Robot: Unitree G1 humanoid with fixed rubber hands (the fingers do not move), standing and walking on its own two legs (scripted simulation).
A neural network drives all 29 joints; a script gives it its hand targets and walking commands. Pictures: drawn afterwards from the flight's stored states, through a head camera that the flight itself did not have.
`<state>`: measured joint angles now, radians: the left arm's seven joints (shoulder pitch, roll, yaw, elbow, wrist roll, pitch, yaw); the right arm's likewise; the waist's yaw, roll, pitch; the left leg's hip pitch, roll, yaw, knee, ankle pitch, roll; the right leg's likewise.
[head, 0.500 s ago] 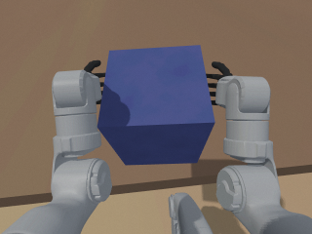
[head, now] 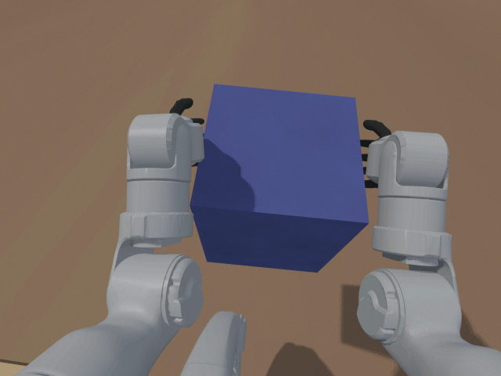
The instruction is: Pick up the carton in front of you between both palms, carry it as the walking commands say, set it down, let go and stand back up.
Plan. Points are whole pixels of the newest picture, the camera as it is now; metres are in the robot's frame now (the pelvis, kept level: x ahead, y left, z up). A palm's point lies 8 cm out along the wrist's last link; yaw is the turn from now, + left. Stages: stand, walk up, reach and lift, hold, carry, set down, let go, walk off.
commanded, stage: carry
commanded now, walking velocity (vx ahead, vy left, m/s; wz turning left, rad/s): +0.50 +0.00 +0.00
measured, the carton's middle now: (272, 189) +0.40 +0.02 +0.07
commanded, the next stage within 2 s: none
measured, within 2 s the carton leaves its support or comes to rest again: neither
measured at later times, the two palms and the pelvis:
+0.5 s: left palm out of the picture +0.72 +0.19 +0.30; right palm out of the picture +0.68 -0.09 +0.30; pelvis +0.30 +0.07 +0.13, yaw -3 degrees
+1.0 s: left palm out of the picture +0.96 +0.16 +0.30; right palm out of the picture +0.96 -0.12 +0.28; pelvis +0.58 +0.03 +0.16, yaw +0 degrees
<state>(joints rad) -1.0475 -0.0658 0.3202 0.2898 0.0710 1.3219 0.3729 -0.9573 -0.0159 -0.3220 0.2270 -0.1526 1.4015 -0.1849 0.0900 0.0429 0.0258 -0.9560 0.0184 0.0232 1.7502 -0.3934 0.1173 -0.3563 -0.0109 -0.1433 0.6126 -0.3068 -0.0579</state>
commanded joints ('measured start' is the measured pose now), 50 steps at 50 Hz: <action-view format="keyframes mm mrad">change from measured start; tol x32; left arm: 1 -620 -1088 -380 55 -430 60 -507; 50 -602 -1150 -350 51 -398 -31 -508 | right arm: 1 -957 1070 468 -116 494 -55 241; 50 -858 1244 420 -12 535 -131 266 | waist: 1 53 -164 -512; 11 -218 -380 -577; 14 -190 266 -771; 50 -76 -177 -533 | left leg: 1 -581 52 -90 371 -204 27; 11 541 -134 301 -811 103 36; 14 1038 272 -798 -1373 263 250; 37 980 130 41 -1155 824 -15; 41 215 -51 -3 -507 -115 -114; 50 305 66 15 -926 144 -150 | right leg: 1 783 -381 519 -230 223 -256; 6 332 -183 176 -518 156 -146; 11 421 -177 -55 -46 1533 -69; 12 368 -153 -34 236 1431 -39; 14 -148 119 180 1004 97 57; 16 -303 45 291 1198 73 -17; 26 -563 -61 167 586 -28 -13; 37 -13 70 -46 -187 243 1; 40 631 -370 648 -216 375 -194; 50 470 -248 256 -371 263 -123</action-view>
